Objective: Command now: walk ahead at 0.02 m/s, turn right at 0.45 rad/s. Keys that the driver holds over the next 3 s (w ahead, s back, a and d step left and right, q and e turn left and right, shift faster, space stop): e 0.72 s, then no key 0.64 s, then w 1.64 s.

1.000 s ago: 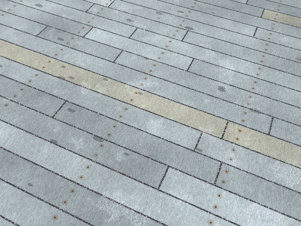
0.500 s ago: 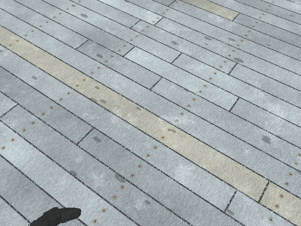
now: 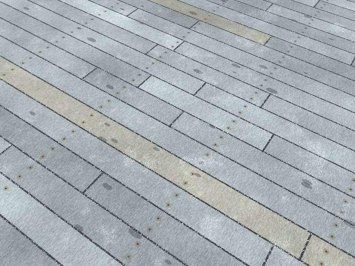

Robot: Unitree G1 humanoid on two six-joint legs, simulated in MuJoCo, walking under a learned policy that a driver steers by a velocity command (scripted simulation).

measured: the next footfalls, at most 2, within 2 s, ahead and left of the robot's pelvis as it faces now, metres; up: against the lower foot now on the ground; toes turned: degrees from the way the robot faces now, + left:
right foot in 0.36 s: +0.00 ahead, -0.13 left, +0.00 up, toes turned -15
left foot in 0.88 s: +0.10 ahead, +0.04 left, +0.00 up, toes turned -33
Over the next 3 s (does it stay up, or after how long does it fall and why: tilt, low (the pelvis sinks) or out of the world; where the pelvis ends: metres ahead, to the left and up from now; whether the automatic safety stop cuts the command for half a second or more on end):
stays up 0.67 -0.38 0.01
